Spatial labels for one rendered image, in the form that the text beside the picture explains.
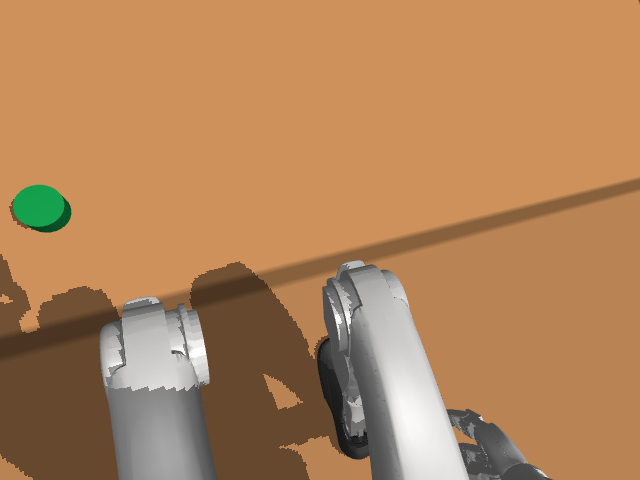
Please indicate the right robot hand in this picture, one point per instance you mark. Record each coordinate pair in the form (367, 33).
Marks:
(494, 453)

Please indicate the right robot arm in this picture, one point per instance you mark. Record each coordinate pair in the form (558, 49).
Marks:
(524, 472)

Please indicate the right robot foot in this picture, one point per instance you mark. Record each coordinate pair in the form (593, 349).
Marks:
(353, 446)

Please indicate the tin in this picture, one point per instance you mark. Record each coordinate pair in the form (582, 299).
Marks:
(42, 208)

